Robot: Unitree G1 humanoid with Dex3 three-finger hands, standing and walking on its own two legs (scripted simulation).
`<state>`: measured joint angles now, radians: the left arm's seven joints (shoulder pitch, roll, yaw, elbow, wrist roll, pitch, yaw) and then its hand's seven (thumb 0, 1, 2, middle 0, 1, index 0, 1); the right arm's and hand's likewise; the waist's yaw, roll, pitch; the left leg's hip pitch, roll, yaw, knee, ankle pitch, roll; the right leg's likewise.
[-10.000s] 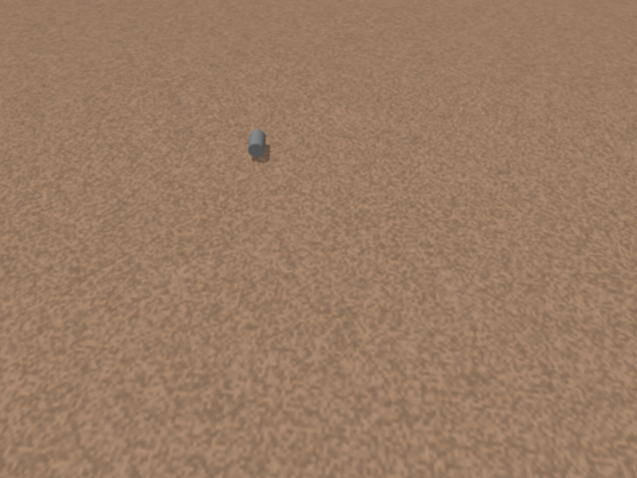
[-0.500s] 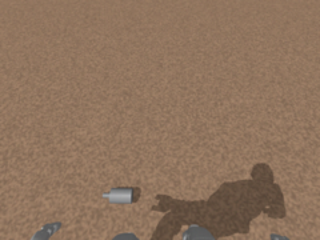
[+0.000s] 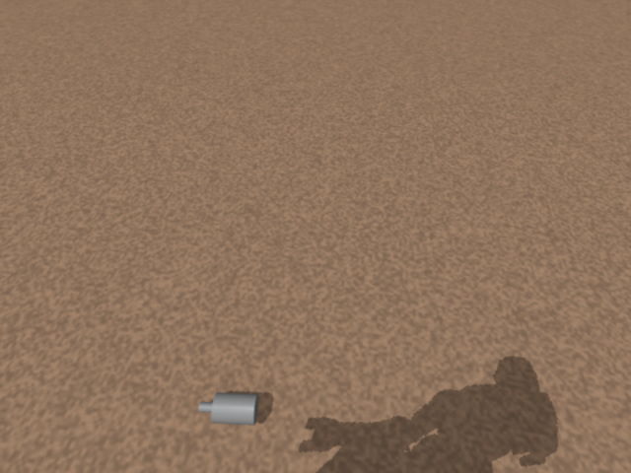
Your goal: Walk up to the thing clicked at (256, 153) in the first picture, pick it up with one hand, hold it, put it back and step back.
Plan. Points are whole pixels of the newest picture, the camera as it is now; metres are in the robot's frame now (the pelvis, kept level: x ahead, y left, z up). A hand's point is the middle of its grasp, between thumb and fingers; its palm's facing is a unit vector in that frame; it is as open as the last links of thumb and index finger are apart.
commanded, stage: walk up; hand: left
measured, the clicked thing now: (228, 408) +0.41 +0.26 -0.73
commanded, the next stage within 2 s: none
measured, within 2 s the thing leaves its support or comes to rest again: neither
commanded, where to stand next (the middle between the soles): +0.02 +0.01 m, yaw -2 degrees
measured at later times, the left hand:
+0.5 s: hand out of the picture +0.04 +0.30 -0.17, palm faces -0.08 -0.94 -0.32, open 7.4 cm
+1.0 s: hand (134, 456) +0.17 +0.26 -0.15, palm faces -0.06 -0.91 -0.41, open 7.4 cm
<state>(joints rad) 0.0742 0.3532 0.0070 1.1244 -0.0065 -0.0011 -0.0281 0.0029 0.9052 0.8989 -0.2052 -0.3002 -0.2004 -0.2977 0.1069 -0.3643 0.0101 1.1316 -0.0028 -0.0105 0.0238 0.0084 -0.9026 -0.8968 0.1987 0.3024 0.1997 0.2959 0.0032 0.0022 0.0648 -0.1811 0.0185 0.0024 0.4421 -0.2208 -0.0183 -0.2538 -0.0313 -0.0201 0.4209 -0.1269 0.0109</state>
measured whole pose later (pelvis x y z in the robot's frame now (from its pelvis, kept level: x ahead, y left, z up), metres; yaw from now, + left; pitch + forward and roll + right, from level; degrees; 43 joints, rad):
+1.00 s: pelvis +0.02 +0.01 -0.02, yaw -1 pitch -2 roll +0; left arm 0.06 0.35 0.01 0.88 0.01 -0.02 0.02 0.00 0.90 0.90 -0.21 -0.30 -0.20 -0.30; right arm 0.17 -0.40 -0.04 0.93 0.01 0.04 0.00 0.01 -0.90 -0.90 0.20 0.30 0.20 0.30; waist -0.02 0.05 0.15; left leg -0.38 -0.01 -0.07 0.91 -0.49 -0.01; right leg -0.34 -0.04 -0.02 0.65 -0.27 0.01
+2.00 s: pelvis -0.03 +0.01 -0.03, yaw -3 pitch -3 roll +0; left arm 0.15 0.39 0.03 0.89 -0.02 0.03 0.01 0.00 0.91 0.90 -0.21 -0.30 -0.20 -0.30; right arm 0.03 -0.35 -0.03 0.83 -0.02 0.04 0.01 0.01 -0.90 -0.90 0.20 0.30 0.20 0.30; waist 0.01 0.00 0.17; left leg -0.47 0.01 0.03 0.63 -0.11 0.04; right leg -0.35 0.02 0.04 1.00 -0.57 -0.03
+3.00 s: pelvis -0.05 +0.03 +0.01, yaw -5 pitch -2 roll +0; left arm 0.12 0.36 0.00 1.15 0.01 -0.01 -0.01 0.00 0.91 0.90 -0.20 -0.30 -0.20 -0.30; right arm 0.08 -0.34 -0.01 1.15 -0.01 -0.02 0.01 0.01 -0.90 -0.90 0.20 0.30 0.20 0.30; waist 0.00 0.00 0.07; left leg -0.17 -0.01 -0.03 0.34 -0.14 0.00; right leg -0.11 -0.02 0.01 0.34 -0.20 0.02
